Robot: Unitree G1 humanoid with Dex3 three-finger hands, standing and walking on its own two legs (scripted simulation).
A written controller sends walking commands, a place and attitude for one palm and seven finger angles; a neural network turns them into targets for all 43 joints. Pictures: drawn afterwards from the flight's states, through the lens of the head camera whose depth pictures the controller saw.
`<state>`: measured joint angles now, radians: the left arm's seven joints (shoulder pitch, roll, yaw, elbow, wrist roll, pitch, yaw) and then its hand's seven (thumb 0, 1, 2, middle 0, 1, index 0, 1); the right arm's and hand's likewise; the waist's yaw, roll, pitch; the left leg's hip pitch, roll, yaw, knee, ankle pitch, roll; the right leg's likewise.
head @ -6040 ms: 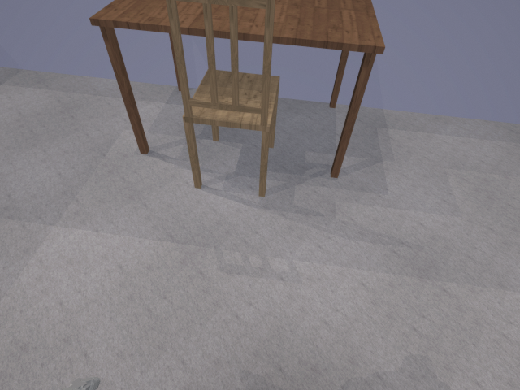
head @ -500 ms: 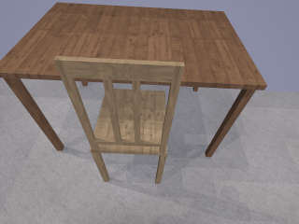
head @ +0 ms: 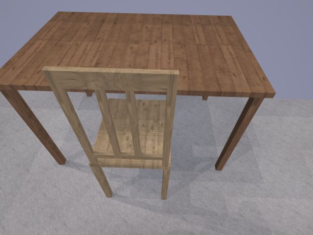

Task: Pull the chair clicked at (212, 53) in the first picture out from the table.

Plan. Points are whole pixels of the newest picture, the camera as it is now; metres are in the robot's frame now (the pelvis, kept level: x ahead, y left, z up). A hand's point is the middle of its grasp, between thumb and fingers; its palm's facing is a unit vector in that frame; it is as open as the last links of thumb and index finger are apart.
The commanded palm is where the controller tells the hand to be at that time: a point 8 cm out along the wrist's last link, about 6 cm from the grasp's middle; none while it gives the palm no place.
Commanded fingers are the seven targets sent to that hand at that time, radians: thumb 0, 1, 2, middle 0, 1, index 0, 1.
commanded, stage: come to a stop and stand still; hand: left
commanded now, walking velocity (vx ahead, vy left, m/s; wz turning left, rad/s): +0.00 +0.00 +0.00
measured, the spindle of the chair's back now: (110, 127) +0.47 +0.19 -0.05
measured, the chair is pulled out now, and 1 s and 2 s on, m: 0.00 0.00 0.00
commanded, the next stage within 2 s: look again from close up in 0.20 s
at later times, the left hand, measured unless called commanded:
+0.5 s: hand out of the picture -0.01 +0.18 -0.17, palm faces +0.02 -0.98 -0.19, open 7.4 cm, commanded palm none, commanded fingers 0.00 0.90 0.90 -0.20 -0.30 -0.20 -0.30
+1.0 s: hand out of the picture -0.01 +0.19 -0.17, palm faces +0.02 -0.98 -0.19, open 7.4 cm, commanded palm none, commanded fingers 0.00 0.90 0.90 -0.20 -0.30 -0.20 -0.30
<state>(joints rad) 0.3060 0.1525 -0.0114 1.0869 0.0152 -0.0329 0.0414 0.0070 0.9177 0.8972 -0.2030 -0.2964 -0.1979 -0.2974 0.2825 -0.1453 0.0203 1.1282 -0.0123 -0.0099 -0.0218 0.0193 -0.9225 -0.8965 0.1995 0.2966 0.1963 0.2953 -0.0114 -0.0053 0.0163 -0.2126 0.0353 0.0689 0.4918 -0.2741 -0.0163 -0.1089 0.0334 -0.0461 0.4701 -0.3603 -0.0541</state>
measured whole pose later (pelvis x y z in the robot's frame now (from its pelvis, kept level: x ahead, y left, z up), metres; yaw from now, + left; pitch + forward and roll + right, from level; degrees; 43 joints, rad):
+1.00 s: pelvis +0.01 +0.03 +0.01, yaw +0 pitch +0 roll +1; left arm 0.32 0.16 -0.01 1.12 0.02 -0.02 0.04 0.00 0.91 0.90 -0.20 -0.30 -0.20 -0.30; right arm 0.27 -0.15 0.03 1.15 -0.01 -0.02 -0.03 0.01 -0.91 -0.90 0.20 0.30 0.20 0.30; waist 0.00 -0.02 0.02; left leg -0.15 -0.01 0.08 0.40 -0.24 0.02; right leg -0.05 -0.01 -0.04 0.39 -0.33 -0.01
